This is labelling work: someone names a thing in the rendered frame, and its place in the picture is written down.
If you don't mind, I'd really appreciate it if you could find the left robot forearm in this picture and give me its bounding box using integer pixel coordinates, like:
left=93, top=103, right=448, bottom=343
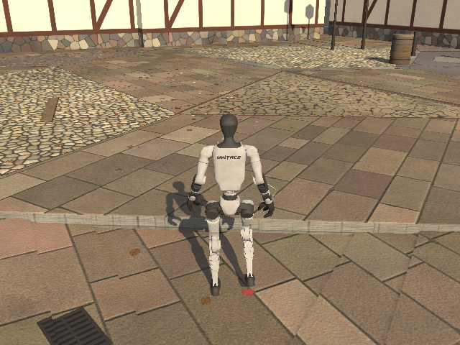
left=188, top=174, right=202, bottom=201

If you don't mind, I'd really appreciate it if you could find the robot torso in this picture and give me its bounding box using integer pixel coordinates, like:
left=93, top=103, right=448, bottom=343
left=213, top=142, right=246, bottom=216

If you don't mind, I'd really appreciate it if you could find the left robot hand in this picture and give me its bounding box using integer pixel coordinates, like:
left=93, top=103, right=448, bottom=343
left=186, top=198, right=203, bottom=213

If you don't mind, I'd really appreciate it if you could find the right robot upper arm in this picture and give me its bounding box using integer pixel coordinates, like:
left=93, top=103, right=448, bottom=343
left=244, top=144, right=264, bottom=185

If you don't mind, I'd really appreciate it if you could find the right robot forearm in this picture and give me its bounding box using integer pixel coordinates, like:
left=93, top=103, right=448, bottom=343
left=257, top=173, right=272, bottom=204

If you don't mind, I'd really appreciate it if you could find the left robot upper arm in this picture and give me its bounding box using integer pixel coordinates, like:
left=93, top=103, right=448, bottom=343
left=194, top=145, right=214, bottom=185

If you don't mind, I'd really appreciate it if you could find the right robot shin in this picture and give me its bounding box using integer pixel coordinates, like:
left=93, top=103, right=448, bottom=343
left=243, top=228, right=254, bottom=277

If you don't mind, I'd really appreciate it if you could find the right robot hand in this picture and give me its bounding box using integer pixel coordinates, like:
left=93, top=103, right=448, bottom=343
left=258, top=201, right=275, bottom=218

